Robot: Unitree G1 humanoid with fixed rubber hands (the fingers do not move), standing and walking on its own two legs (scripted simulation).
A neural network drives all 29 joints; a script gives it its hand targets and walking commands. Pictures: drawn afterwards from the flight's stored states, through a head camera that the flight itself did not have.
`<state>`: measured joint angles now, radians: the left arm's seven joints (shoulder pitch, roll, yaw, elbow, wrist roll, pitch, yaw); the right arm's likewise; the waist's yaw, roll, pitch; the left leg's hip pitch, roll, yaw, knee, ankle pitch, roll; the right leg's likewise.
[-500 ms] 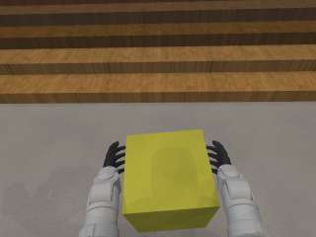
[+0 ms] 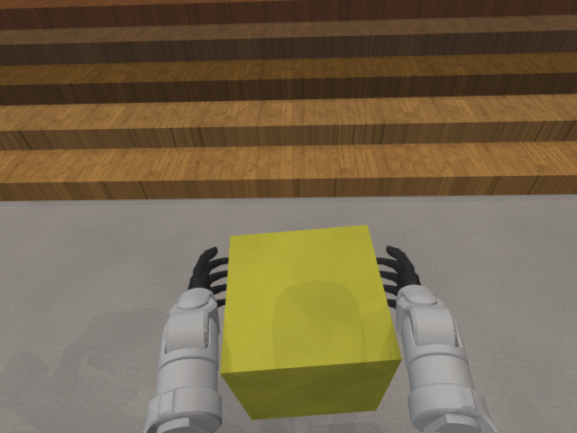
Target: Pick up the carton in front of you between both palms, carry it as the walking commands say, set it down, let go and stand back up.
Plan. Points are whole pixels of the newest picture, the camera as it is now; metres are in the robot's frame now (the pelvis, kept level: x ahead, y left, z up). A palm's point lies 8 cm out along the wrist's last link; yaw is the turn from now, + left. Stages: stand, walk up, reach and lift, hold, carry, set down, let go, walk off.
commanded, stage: reach and lift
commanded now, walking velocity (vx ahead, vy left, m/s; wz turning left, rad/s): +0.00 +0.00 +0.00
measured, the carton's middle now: (306, 327) +0.30 +0.00 -0.05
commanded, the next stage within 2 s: hold in 0.62 s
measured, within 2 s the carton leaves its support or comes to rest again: neither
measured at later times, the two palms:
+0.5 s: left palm (201, 290) +0.31 +0.15 +0.04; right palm (407, 287) +0.31 -0.15 +0.04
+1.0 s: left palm (195, 293) +0.30 +0.15 +0.06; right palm (411, 290) +0.29 -0.15 +0.05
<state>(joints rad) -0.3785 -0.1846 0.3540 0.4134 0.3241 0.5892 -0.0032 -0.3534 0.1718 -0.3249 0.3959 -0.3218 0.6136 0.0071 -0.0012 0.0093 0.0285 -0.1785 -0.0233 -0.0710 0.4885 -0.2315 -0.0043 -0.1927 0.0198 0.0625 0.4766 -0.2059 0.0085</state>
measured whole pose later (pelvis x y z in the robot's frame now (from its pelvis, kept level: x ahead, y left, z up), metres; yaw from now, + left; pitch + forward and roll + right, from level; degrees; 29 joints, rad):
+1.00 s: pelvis +0.01 +0.00 +0.01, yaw +0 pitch -8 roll +0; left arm -0.31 -0.16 0.26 0.27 0.30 0.75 -0.01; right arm -0.28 0.16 -0.22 0.25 -0.29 0.77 0.00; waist 0.00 0.01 0.03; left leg -0.04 -0.02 -0.08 0.38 -0.20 0.00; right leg -0.05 0.02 0.06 0.37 -0.18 0.01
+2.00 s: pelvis +0.01 +0.00 +0.01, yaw +0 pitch -7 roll +0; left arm -0.29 -0.16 0.24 0.25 0.29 0.76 -0.01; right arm -0.26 0.15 -0.20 0.22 -0.28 0.78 0.00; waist 0.00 0.01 0.01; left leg -0.06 -0.02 -0.07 0.38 -0.20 0.00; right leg -0.07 0.02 0.07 0.37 -0.18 0.01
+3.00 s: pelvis +0.44 +0.06 +0.00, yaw +0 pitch +5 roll +0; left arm -0.18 -0.14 0.14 -0.31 0.11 1.20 0.09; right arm -0.16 0.13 -0.10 -0.29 -0.11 1.20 -0.09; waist -0.01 -0.02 -0.05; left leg -0.39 0.05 0.27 0.48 -0.18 0.08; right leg -0.38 -0.10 -0.06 1.13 -0.38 -0.01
